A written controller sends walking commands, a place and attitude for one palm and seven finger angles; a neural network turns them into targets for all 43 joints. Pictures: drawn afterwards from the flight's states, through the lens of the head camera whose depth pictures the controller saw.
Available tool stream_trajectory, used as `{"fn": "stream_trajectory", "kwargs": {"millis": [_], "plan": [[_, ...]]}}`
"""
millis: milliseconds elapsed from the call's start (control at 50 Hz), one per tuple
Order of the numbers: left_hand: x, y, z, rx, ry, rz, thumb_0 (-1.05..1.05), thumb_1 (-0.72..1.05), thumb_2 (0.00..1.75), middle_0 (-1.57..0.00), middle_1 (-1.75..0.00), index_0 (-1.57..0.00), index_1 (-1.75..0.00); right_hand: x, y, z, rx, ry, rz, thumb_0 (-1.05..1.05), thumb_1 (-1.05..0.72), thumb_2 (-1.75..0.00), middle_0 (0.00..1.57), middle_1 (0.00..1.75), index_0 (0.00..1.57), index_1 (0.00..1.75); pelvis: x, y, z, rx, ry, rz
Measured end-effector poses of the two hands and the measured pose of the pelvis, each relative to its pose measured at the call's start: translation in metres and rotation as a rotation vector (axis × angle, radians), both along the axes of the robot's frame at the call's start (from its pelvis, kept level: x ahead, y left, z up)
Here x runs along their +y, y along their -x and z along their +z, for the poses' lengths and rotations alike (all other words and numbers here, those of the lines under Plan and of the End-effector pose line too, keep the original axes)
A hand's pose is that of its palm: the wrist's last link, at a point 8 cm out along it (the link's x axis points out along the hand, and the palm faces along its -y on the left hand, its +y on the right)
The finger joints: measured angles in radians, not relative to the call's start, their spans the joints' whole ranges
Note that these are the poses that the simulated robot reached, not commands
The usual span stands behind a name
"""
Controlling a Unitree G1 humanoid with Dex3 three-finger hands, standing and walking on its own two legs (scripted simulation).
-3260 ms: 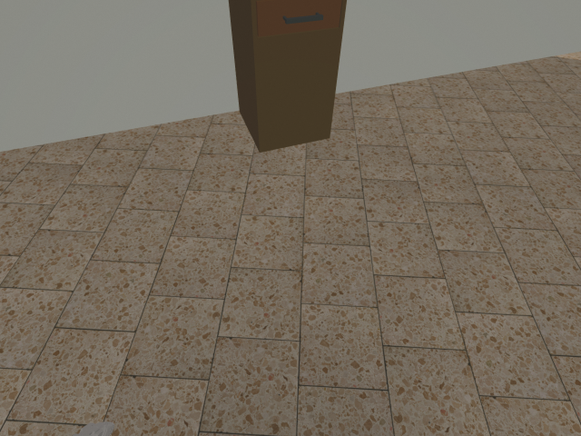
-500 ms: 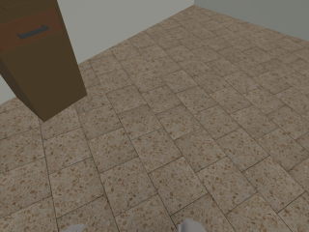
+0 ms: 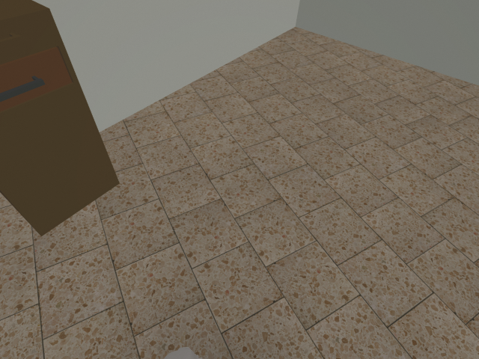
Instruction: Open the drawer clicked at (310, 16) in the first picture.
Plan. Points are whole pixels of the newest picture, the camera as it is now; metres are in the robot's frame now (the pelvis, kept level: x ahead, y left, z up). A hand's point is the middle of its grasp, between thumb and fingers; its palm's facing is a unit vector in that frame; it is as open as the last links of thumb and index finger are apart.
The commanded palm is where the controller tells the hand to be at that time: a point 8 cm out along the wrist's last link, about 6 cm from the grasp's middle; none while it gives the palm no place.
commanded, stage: walk to a spot facing it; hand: left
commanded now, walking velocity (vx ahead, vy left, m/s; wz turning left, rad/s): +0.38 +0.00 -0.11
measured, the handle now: (14, 88) +0.88 +0.81 -0.07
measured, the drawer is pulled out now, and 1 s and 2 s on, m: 0.00 0.00 0.00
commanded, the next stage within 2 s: turn to face it in 1.00 s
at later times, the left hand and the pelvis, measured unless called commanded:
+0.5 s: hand (164, 278) +0.31 +0.19 -0.16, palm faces -0.12 -0.97 -0.19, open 7.3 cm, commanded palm none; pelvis +0.22 +0.01 +0.00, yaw -7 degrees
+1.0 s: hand (194, 231) +0.45 +0.14 -0.18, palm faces -0.01 -0.99 -0.16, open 7.3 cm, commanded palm none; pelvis +0.45 -0.03 +0.00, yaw -4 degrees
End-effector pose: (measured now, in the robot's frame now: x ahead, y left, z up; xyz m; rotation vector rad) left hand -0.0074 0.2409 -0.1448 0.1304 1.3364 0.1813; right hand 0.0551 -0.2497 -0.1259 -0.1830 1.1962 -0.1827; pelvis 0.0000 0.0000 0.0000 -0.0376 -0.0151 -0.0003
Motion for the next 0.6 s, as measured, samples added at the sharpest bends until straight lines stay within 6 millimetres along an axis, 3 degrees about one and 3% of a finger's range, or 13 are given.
{"fn": "stream_trajectory", "kwargs": {"millis": [80, 140, 300, 420, 520, 600], "plan": [[0.015, -0.006, -0.022, 0.100, 0.044, 0.025, 0.00, 0.92, 0.90, -0.20, -0.30, -0.20, -0.30, 0.012, -0.065, 0.003, -0.088, 0.056, 0.036, 0.02, -0.94, -0.90, 0.19, 0.30, 0.20, 0.30, 0.021, -0.041, -0.014, -0.013, -0.003, -0.016], [0.022, -0.030, -0.022, 0.140, 0.059, 0.002, 0.01, 0.91, 0.90, -0.20, -0.30, -0.20, -0.30, 0.025, -0.083, 0.008, -0.107, 0.061, 0.016, 0.01, -0.93, -0.90, 0.19, 0.30, 0.20, 0.30, 0.031, -0.064, -0.011, -0.020, -0.012, -0.038], [0.025, -0.151, 0.002, 0.018, 0.060, -0.050, 0.01, 0.91, 0.90, -0.20, -0.30, -0.20, -0.30, 0.068, -0.064, 0.003, 0.096, -0.035, -0.091, 0.01, -0.93, -0.90, 0.19, 0.30, 0.20, 0.30, 0.039, -0.129, 0.010, -0.004, -0.030, -0.070], [0.016, -0.247, 0.011, -0.029, 0.025, -0.122, 0.01, 0.93, 0.90, -0.20, -0.30, -0.20, -0.30, 0.089, -0.044, -0.005, 0.259, -0.124, -0.206, 0.01, -0.92, -0.90, 0.20, 0.30, 0.20, 0.30, 0.028, -0.182, 0.010, 0.003, -0.046, -0.102], [-0.013, -0.340, 0.010, -0.077, 0.005, -0.216, 0.01, 0.92, 0.90, -0.20, -0.30, -0.20, -0.30, 0.090, -0.039, -0.012, 0.392, -0.184, -0.292, 0.01, -0.91, -0.90, 0.20, 0.30, 0.20, 0.30, 0.006, -0.231, 0.000, 0.009, -0.057, -0.132], [-0.045, -0.411, 0.001, -0.171, -0.006, -0.258, 0.01, 0.91, 0.90, -0.20, -0.30, -0.20, -0.30, 0.073, -0.055, -0.026, 0.486, -0.216, -0.322, 0.01, -0.91, -0.90, 0.20, 0.30, 0.20, 0.30, -0.021, -0.275, -0.018, 0.009, -0.051, -0.140]]}}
